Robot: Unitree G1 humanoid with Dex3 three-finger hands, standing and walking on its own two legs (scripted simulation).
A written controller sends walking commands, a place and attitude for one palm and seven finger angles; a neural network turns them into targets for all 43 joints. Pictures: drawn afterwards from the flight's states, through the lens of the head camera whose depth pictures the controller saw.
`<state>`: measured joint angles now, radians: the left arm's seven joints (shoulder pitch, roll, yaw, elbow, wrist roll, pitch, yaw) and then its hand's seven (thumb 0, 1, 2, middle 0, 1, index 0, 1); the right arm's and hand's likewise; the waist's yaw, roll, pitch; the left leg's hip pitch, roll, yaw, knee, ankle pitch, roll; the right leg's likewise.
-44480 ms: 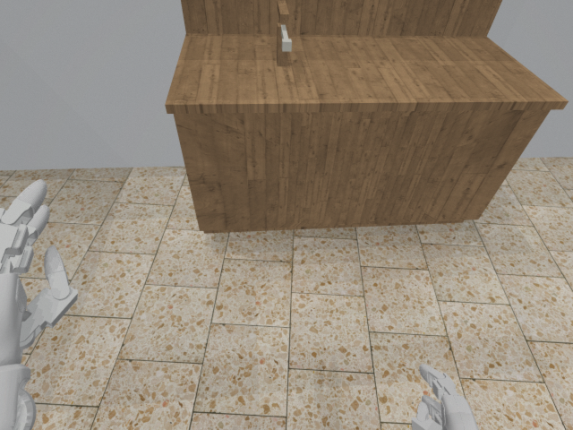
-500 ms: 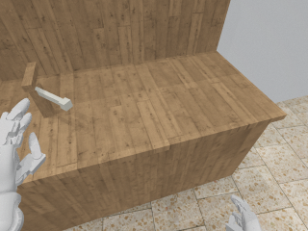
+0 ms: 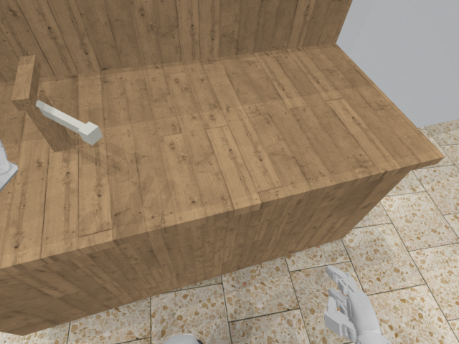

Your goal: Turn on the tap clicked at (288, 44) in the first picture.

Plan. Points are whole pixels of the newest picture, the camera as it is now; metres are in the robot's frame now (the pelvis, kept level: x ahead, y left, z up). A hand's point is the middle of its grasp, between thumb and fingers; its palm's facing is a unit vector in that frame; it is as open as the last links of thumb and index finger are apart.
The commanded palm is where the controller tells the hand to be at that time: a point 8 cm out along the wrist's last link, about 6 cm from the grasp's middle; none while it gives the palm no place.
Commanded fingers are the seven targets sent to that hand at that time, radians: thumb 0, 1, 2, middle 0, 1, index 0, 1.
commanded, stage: look again from close up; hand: left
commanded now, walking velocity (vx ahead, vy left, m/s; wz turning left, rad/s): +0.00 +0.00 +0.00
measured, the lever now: (90, 133) +0.44 +0.32 +0.06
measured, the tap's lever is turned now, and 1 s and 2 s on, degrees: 44 44 44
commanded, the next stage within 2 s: shuffle to correct the standing spot in 0.12 s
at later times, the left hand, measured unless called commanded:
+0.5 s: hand (15, 219) +0.21 +0.28 +0.16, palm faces +0.34 -0.80 -0.49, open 7.4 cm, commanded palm +0.16 +0.32 +0.18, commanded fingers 0.00 0.90 0.90 -0.20 -0.30 -0.20 -0.30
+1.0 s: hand out of the picture +0.17 +0.34 +0.16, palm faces +0.38 -0.84 -0.40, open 7.4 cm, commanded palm +0.12 +0.37 +0.18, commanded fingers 0.00 0.90 0.90 -0.20 -0.30 -0.20 -0.30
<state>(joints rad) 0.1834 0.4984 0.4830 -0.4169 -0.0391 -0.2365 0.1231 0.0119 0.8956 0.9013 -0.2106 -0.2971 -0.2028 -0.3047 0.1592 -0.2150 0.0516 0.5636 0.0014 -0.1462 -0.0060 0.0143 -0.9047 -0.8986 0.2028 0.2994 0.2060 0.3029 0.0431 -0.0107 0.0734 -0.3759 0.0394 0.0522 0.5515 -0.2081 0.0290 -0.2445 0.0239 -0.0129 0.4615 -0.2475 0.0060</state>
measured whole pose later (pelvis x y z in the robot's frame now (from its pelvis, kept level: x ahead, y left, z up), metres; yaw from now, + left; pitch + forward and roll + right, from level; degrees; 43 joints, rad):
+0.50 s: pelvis +0.01 +0.04 -0.01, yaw +1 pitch +0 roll -3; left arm 0.52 0.42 0.41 -0.60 -0.04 -0.21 0.10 0.01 0.89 0.90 -0.22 -0.30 -0.21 -0.31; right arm 0.15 -0.24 0.02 0.53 0.01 -0.09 0.00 0.01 -0.91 -0.90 0.20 0.30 0.21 0.30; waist 0.01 0.03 0.11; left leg -0.37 -0.01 0.06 0.62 -0.26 0.08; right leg -0.21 -0.03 -0.03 0.50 -0.29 0.06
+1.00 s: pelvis -0.04 +0.09 -0.01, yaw +0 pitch -3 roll -4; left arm 0.44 0.38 0.37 -0.47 -0.04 -0.17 0.08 0.01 0.89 0.90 -0.21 -0.30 -0.21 -0.31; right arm 0.22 -0.21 0.02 0.58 0.01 -0.08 0.00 0.01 -0.90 -0.90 0.20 0.30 0.21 0.30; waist 0.02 0.04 0.06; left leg -0.35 -0.03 0.15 0.59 -0.23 0.08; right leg -0.25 0.00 -0.02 0.56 -0.27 -0.02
